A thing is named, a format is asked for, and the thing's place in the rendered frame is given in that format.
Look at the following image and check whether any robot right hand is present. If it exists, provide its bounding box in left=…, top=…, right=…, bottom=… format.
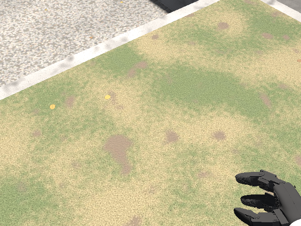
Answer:
left=233, top=169, right=301, bottom=226

